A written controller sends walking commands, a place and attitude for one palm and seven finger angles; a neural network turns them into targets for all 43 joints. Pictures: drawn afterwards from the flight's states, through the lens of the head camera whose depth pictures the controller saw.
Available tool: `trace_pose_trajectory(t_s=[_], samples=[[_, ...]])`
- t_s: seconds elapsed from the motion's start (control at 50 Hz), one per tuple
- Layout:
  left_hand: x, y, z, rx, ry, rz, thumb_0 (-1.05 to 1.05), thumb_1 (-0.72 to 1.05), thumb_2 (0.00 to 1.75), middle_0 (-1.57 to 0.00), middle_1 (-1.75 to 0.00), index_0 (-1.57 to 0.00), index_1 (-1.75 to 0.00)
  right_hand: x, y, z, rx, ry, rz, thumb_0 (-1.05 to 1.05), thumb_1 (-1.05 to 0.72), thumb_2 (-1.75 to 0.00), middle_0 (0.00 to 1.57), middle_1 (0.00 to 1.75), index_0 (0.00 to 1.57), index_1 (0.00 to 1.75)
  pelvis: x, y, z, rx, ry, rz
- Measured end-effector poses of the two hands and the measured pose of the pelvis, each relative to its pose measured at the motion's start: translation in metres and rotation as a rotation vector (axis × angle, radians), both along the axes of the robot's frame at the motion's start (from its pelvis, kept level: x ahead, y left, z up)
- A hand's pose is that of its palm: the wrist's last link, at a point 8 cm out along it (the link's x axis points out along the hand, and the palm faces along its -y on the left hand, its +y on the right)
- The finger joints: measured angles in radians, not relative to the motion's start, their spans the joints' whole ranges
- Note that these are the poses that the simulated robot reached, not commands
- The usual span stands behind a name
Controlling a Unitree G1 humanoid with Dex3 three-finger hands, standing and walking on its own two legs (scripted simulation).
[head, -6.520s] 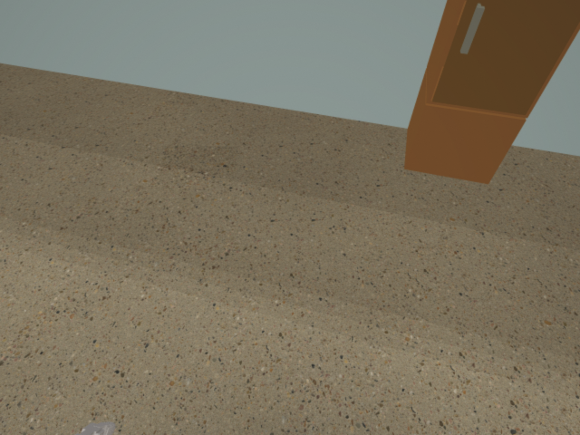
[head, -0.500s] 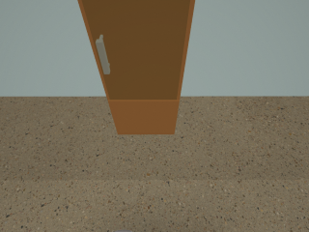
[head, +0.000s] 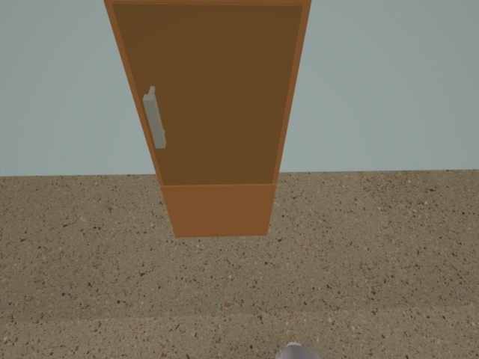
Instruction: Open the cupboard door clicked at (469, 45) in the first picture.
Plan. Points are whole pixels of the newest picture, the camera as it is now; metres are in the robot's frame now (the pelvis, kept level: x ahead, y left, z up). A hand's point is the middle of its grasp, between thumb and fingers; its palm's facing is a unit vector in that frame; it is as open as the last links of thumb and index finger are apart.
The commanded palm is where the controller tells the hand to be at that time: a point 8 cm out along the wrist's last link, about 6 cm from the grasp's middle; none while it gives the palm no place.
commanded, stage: take the last steps up to it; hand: left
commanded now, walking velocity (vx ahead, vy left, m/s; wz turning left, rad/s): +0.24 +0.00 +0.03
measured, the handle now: (156, 117) +0.69 +0.24 -0.02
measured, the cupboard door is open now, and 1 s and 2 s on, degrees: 0 0 0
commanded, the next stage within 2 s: come to a stop and stand still in 0.22 s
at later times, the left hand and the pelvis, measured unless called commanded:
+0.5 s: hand out of the picture +0.13 +0.18 -0.19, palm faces +0.11 -0.98 -0.18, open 7.3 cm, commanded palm none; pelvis +0.15 +0.00 -0.01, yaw +2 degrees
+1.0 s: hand out of the picture +0.15 +0.15 -0.16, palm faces +0.03 -0.97 -0.25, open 7.4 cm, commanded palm none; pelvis +0.12 -0.04 +0.00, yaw +0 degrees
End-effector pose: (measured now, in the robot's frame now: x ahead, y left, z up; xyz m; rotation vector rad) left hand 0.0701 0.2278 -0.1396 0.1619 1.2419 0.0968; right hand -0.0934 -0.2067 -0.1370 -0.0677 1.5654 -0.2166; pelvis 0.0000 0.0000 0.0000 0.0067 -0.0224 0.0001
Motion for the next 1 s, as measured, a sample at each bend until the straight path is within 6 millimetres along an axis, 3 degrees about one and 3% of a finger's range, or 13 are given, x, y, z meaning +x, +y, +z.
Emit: trace_pose_trajectory(t_s=[0.08, 0.14, 0.22, 0.28, 0.4, 0.46, 0.54, 0.62, 0.72, 0.82, 0.88, 1.0], samples=[[0.063, -0.022, -0.003, 0.007, -0.088, -0.035, 0.01, 0.91, 0.90, -0.20, -0.30, -0.19, -0.30, 0.002, -0.008, -0.012, 0.031, 0.088, -0.031, 0.00, -0.91, -0.89, 0.20, 0.30, 0.20, 0.29, 0.034, -0.016, -0.013, 0.001, 0.002, 0.002], [0.087, -0.033, -0.001, 0.010, -0.151, -0.016, 0.00, 0.91, 0.90, -0.20, -0.30, -0.20, -0.30, 0.026, -0.021, -0.017, 0.041, 0.108, -0.022, 0.01, -0.91, -0.89, 0.20, 0.30, 0.20, 0.29, 0.052, -0.026, -0.016, -0.008, -0.007, 0.021], [0.084, -0.038, 0.005, 0.013, -0.112, 0.042, 0.00, 0.91, 0.90, -0.20, -0.30, -0.20, -0.30, 0.093, -0.040, -0.013, 0.019, 0.012, 0.024, 0.01, -0.91, -0.89, 0.20, 0.30, 0.20, 0.29, 0.075, -0.030, -0.005, -0.015, -0.003, 0.033], [0.079, -0.027, 0.011, 0.046, -0.077, 0.087, -0.02, 0.95, 0.90, -0.21, -0.30, -0.20, -0.30, 0.153, -0.047, -0.009, 0.000, -0.100, 0.066, 0.01, -0.91, -0.89, 0.19, 0.30, 0.19, 0.29, 0.092, -0.030, 0.002, -0.020, 0.007, 0.042], [0.061, -0.013, 0.004, 0.031, 0.051, 0.115, -0.01, 0.94, 0.90, -0.20, -0.30, -0.20, -0.30, 0.260, -0.041, 0.001, -0.034, -0.282, 0.139, 0.01, -0.92, -0.89, 0.19, 0.30, 0.19, 0.29, 0.124, -0.016, 0.005, -0.030, 0.008, 0.037], [0.056, -0.006, -0.010, 0.007, 0.115, 0.139, 0.00, 0.93, 0.90, -0.20, -0.30, -0.20, -0.30, 0.299, -0.031, 0.001, -0.058, -0.339, 0.176, 0.01, -0.93, -0.89, 0.19, 0.30, 0.19, 0.29, 0.141, -0.002, -0.003, -0.053, -0.006, 0.028], [0.054, 0.000, -0.019, -0.012, 0.181, 0.157, 0.00, 0.92, 0.90, -0.20, -0.30, -0.20, -0.30, 0.331, -0.010, 0.007, -0.062, -0.362, 0.204, 0.00, -0.92, -0.89, 0.19, 0.30, 0.19, 0.29, 0.153, 0.007, -0.004, -0.025, -0.006, 0.021], [0.057, 0.004, -0.014, -0.009, 0.205, 0.141, 0.00, 0.91, 0.90, -0.20, -0.30, -0.20, -0.30, 0.343, 0.000, 0.011, -0.054, -0.373, 0.203, 0.00, -0.91, -0.89, 0.20, 0.30, 0.20, 0.29, 0.150, 0.007, 0.001, -0.027, 0.009, 0.011], [0.068, 0.008, -0.007, 0.028, 0.173, 0.117, 0.00, 0.91, 0.90, -0.20, -0.30, -0.20, -0.30, 0.336, -0.010, 0.008, -0.046, -0.378, 0.168, 0.00, -0.91, -0.89, 0.20, 0.30, 0.20, 0.30, 0.138, -0.001, 0.001, -0.024, 0.015, -0.006], [0.079, 0.001, 0.000, 0.082, 0.087, 0.096, 0.00, 0.91, 0.90, -0.20, -0.30, -0.19, -0.30, 0.313, -0.037, -0.007, -0.028, -0.361, 0.135, 0.00, -0.91, -0.89, 0.20, 0.30, 0.20, 0.30, 0.126, -0.019, -0.006, -0.008, 0.010, -0.005], [0.075, -0.010, 0.002, 0.106, 0.060, 0.082, 0.00, 0.91, 0.90, -0.20, -0.30, -0.19, -0.30, 0.294, -0.055, -0.018, -0.014, -0.333, 0.107, 0.00, -0.91, -0.89, 0.20, 0.30, 0.20, 0.30, 0.120, -0.030, -0.010, 0.002, 0.005, -0.001], [0.073, -0.033, 0.009, 0.072, 0.071, 0.062, 0.00, 0.91, 0.90, -0.20, -0.30, -0.20, -0.30, 0.252, -0.072, -0.011, -0.023, -0.249, 0.075, 0.00, -0.91, -0.89, 0.19, 0.30, 0.20, 0.29, 0.117, -0.038, 0.000, 0.003, 0.023, -0.006]])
